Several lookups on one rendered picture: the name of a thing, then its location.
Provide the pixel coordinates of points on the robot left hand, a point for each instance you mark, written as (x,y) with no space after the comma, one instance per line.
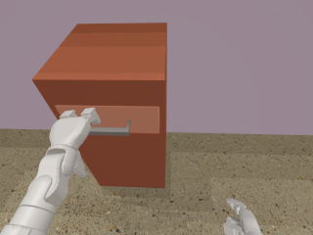
(71,130)

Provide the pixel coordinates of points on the left robot forearm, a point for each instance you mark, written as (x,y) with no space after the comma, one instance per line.
(49,188)

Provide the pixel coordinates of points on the robot right hand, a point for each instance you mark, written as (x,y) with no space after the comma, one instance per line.
(244,224)

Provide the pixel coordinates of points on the drawer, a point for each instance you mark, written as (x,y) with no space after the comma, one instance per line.
(143,119)

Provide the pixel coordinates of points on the handle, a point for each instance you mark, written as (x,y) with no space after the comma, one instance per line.
(111,131)

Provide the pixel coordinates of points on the cabinet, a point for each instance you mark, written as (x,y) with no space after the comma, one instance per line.
(114,64)

